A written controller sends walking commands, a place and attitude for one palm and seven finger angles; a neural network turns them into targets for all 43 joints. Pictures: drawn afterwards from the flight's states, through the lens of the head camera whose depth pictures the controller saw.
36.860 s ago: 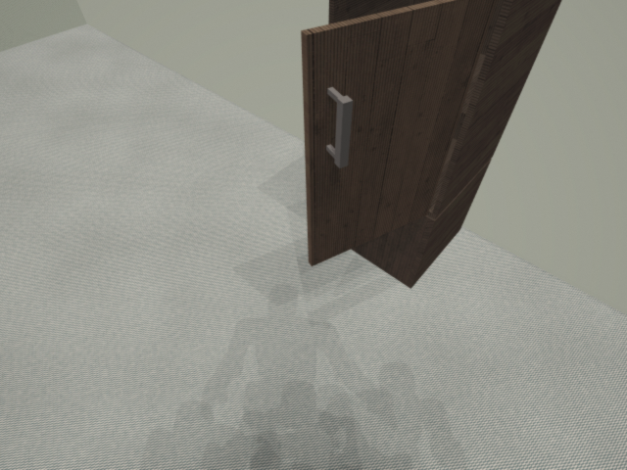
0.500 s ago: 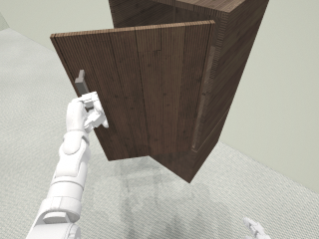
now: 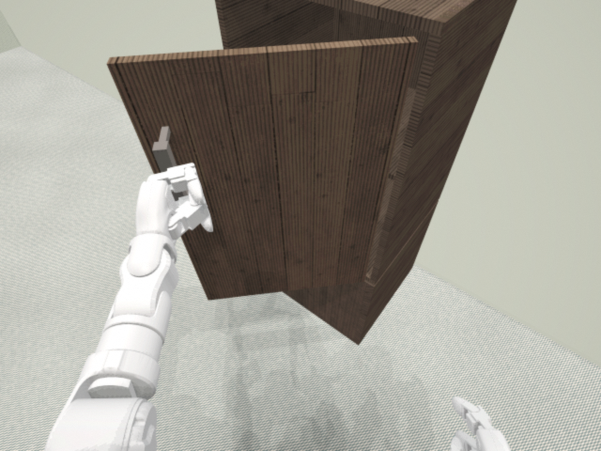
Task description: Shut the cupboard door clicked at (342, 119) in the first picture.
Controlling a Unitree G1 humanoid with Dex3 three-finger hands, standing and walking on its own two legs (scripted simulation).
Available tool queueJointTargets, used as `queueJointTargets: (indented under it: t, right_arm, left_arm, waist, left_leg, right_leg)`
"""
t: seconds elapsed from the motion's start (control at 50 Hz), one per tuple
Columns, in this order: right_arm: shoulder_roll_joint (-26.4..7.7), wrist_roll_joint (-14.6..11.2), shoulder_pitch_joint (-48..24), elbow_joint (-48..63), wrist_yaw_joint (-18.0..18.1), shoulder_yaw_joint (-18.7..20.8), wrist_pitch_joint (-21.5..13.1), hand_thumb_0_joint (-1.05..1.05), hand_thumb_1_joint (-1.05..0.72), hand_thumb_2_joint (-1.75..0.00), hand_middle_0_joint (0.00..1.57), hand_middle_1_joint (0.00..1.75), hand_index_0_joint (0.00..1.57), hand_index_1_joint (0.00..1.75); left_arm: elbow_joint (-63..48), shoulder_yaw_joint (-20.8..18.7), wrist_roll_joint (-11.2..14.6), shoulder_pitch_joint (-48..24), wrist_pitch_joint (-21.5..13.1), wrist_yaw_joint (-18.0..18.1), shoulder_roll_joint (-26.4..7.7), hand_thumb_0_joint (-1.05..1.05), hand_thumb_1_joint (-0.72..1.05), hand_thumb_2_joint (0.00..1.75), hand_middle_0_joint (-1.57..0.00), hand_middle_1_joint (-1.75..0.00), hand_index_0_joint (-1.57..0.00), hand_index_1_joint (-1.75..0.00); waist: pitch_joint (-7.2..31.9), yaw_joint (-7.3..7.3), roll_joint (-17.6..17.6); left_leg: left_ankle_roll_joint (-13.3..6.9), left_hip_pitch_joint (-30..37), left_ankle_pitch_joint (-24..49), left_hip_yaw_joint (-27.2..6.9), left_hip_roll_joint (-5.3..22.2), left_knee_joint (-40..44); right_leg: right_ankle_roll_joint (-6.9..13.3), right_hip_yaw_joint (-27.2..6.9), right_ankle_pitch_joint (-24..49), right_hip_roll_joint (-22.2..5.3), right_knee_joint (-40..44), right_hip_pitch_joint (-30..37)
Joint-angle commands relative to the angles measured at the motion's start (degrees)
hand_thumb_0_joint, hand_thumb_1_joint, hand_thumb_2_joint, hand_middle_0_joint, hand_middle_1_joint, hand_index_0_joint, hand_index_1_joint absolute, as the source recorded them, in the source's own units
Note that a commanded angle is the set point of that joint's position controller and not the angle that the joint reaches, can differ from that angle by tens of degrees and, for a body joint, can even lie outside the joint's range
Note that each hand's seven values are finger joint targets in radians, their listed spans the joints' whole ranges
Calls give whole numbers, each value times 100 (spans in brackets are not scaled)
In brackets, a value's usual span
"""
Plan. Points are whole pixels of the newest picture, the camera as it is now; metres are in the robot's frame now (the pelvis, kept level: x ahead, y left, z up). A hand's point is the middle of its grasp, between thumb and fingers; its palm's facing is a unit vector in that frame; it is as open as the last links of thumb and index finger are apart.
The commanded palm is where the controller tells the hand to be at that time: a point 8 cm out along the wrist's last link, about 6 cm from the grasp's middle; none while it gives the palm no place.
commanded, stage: push the door shut along its arc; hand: left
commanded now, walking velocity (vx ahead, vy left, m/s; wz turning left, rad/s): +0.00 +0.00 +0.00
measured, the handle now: (175, 173) +0.48 +0.21 +0.11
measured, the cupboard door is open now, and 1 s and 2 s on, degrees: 45 33 13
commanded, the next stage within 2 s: pull the fist back off the door in 1.68 s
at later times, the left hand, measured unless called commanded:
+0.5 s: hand (201, 179) +0.46 +0.16 +0.12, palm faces -0.01 -1.00 -0.02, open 3.1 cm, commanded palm +0.46 +0.20 +0.11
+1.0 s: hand (240, 146) +0.53 +0.11 +0.12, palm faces -0.17 -0.99 +0.00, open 3.1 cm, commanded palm +0.52 +0.18 +0.11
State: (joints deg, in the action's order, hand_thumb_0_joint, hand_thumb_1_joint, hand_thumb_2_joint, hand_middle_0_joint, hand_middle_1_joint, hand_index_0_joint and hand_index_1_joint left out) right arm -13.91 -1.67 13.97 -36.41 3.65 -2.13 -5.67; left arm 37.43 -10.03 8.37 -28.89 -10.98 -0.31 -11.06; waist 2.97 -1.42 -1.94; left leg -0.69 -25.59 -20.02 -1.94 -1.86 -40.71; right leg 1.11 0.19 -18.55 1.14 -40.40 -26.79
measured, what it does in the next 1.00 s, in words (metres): stands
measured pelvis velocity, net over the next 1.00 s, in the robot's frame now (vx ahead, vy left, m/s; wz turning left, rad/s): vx -0.01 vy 0.01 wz -0.03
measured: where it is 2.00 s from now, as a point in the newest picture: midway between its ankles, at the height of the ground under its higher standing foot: outside the picture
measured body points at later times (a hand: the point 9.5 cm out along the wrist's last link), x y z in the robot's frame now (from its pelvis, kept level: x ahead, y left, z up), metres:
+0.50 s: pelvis -0.01 +0.01 -0.01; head +0.05 +0.00 +0.44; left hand +0.45 +0.22 +0.12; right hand +0.03 -0.26 -0.13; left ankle +0.01 +0.11 -0.72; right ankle +0.02 -0.11 -0.72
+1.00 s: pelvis -0.01 +0.01 -0.03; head +0.10 +0.00 +0.41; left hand +0.54 +0.17 +0.12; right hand -0.03 -0.26 -0.14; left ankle +0.01 +0.11 -0.72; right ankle +0.02 -0.11 -0.72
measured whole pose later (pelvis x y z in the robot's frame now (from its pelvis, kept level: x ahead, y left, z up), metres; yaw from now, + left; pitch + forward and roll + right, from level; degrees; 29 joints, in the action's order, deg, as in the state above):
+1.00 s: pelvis -0.01 +0.01 -0.03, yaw -2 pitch +17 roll -1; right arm -16.8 0.0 24.8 -37.3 1.2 -1.9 -3.8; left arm 75.2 -20.4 4.2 -64.5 -16.0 -16.5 -29.5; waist 4.2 -12.4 -2.7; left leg -1.0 -45.5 -22.9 -1.1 -0.5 -51.2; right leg 0.7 -0.2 -19.5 2.6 -48.3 -46.1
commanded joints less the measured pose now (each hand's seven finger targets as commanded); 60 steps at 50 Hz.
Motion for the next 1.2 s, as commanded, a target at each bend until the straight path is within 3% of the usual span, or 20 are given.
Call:
queueJointTargets:
  t: [0.0, 0.02, 0.08, 0.12, 0.26, 0.32, 0.36, 0.42, 0.52, 0.58, 0.62, 0.66, 0.74, 0.78, 0.86, 0.96, 1.04, 1.08, 1.14, 1.18]
  right_arm:
    - [-698, 14, 59, 614, 71, 239, -167, 0, -90, -90, 20, 30, 20, 30]
    - [-747, 27, 133, 592, 86, 247, -150, 0, -90, -90, 20, 30, 20, 30]
    - [-742, 15, 264, 576, 38, 267, -140, 0, -90, -90, 20, 30, 20, 30]
    - [-788, 36, 427, 564, 22, 310, -129, 0, -90, -90, 20, 30, 20, 30]
    - [-864, 5, 715, 448, -29, 363, -102, 0, -90, -90, 20, 30, 20, 30]
    - [-926, 14, 858, 391, -18, 388, -99, 0, -90, -90, 20, 30, 20, 30]
    - [-931, 0, 891, 309, -21, 368, -109, 0, -90, -90, 20, 30, 20, 30]
    - [-1024, 14, 1040, 203, 1, 375, -123, 0, -90, -90, 20, 30, 20, 30]
    - [-1101, 51, 1217, 99, -25, 380, -219, 0, -90, -90, 20, 30, 20, 30]
    - [-1136, 63, 1295, 51, -46, 369, -232, 0, -90, -90, 20, 30, 20, 30]
    - [-1186, 82, 1424, 24, -35, 383, -229, 0, -90, -90, 20, 30, 20, 30]
    - [-1183, 86, 1440, 32, -64, 361, -217, 0, -90, -90, 20, 30, 20, 30]
    - [-1219, 123, 1579, 50, -97, 355, -176, 0, -90, -90, 20, 30, 20, 30]
    - [-1219, 144, 1657, 72, -125, 373, -136, 0, -90, -90, 20, 30, 20, 30]
    - [-1250, 175, 1818, 173, -156, 353, -11, 0, -90, -90, 20, 30, 20, 30]
    - [-1267, 178, 1978, 316, -189, 381, 157, 0, -90, -90, 20, 30, 20, 30]
    - [-1248, 157, 2067, 276, -179, 403, 237, 0, -90, -90, 20, 30, 20, 30]
    - [-1268, 137, 2114, 218, -154, 402, 266, 0, -90, -90, 20, 30, 20, 30]
    - [-1261, 145, 2137, 151, -130, 399, 252, 0, -90, -90, 20, 30, 20, 30]
    - [-1269, 154, 2146, 106, -125, 379, 232, 0, -90, -90, 20, 30, 20, 30]
  left_arm:
    - [-526, -385, 15, -3050, -434, -132, -1274, 0, 90, 90, -130, -150, -130, -150]
    - [-360, -536, -4, -3194, -478, -165, -1493, 0, 90, 90, -130, -150, -130, -150]
    - [-4, -476, -21, -3534, -616, -347, -1479, 0, 90, 90, -130, -150, -130, -150]
    - [148, -503, 5, -3618, -719, -456, -1496, 0, 90, 90, -130, -150, -130, -150]
    - [661, -356, 72, -4294, -907, -837, -1487, 0, 90, 90, -130, -150, -130, -150]
    - [827, -453, 86, -4614, -997, -937, -1704, 0, 90, 90, -130, -150, -130, -150]
    - [1023, -270, 70, -4969, -1009, -1012, -1595, 0, 90, 90, -130, -150, -130, -150]
    - [1431, -362, 53, -5321, -1007, -1083, -1853, 0, 90, 90, -130, -150, -130, -150]
    - [1675, -159, 46, -5920, -1039, -1277, -1767, 0, 90, 90, -130, -150, -130, -150]
    - [1841, -170, 35, -6181, -1009, -1358, -1896, 0, 90, 90, -130, -150, -130, -150]
    - [2064, -456, 20, -6164, -988, -1376, -2249, 0, 90, 90, -130, -150, -130, -150]
    - [2135, -345, -35, -6348, -965, -1445, -2201, 0, 90, 90, -130, -150, -130, -150]
    - [2288, -660, -103, -6508, -922, -1405, -2615, 0, 90, 90, -130, -150, -130, -150]
    - [2325, -696, -186, -6584, -910, -1398, -2684, 0, 90, 90, -130, -150, -130, -150]
    - [2544, -1132, -284, -6515, -848, -1433, -3306, 0, 90, 90, -130, -150, -130, -150]
    - [2545, -1326, -346, -6315, -803, -1611, -3596, 0, 90, 90, -130, -150, -130, -150]
    - [2460, -1235, -273, -6483, -766, -1836, -3515, 0, 90, 90, -130, -150, -130, -150]
    - [2579, -1167, -256, -6668, -679, -1933, -3534, 0, 90, 90, -130, -150, -130, -150]
    - [2466, -1053, -254, -7037, -681, -2036, -3496, 0, 90, 90, -130, -150, -130, -150]
    - [2634, -960, -223, -7103, -620, -2077, -3399, 0, 90, 90, -130, -150, -130, -150]
  waist:
    - [1532, -186, 302]
    - [1555, -195, 364]
    - [1768, -237, 99]
    - [1999, -269, 247]
    - [2066, -464, 93]
    - [2049, -520, 200]
    - [1911, -660, -12]
    - [1725, -801, 190]
    - [2011, -979, -287]
    - [2197, -1076, -249]
    - [2213, -1069, 17]
    - [2257, -1114, -154]
    - [2455, -1117, -403]
    - [2581, -1143, -359]
    - [2776, -1092, -226]
    - [2946, -1060, -181]
    - [2927, -1131, -298]
    - [2733, -1280, -49]
    - [2823, -1323, -580]
    - [2698, -1416, -478]
  left_leg:
    - [-82, 292, 739, 81, 27, 533]
    - [-89, 253, 752, 53, 32, 517]
    - [-75, 237, 882, 74, 24, 421]
    - [-86, 329, 1141, 48, 32, 343]
    - [-79, 314, 1138, 15, 58, 227]
    - [-98, 219, 988, -32, 66, 217]
    - [-89, 219, 794, -71, 73, 208]
    - [-121, -29, 358, -123, 80, 200]
    - [-86, 143, 321, -250, 93, 84]
    - [-82, 60, 323, -282, 112, -4]
    - [-115, -153, 374, -277, 118, -77]
    - [-95, -222, 350, -284, 123, -103]
    - [-95, -212, 617, -292, 137, -244]
    - [-99, -258, 756, -284, 148, -324]
    - [-129, -620, 1025, -196, 139, -434]
    - [-155, -757, 1249, -75, 147, -521]
    - [-158, -649, 1410, -57, 148, -549]
    - [-196, -853, 1223, -37, 152, -559]
    - [-160, -495, 1290, -103, 163, -576]
    - [-169, -559, 1243, -116, 174, -617]
  right_leg:
    - [3, -19, 1094, -71, 581, 654]
    - [9, -6, 1086, -66, 563, 665]
    - [35, -28, 1283, -62, 433, 604]
    - [37, 9, 1532, -28, 343, 630]
    - [43, 18, 1506, 16, 252, 295]
    - [41, 22, 1318, 40, 251, 209]
    - [43, 23, 1098, 40, 264, -71]
    - [26, 3, 646, 49, 331, -301]
    - [58, 41, 460, 51, 192, -741]
    - [38, 32, 445, 49, 126, -819]
    - [29, 16, 513, 64, 98, -724]
    - [27, 14, 492, 55, 38, -819]
    - [39, 9, 651, 71, -70, -915]
    - [30, 13, 766, 78, -128, -907]
    - [13, -53, 1178, 91, -220, -522]
    - [-9, -102, 1564, 121, -238, -283]
    - [-5, -104, 1792, 157, -204, -275]
    - [-48, -144, 1713, 158, -114, -299]
    - [-4, -83, 1554, 165, -137, -618]
    - [-18, -73, 1453, 174, -109, -764]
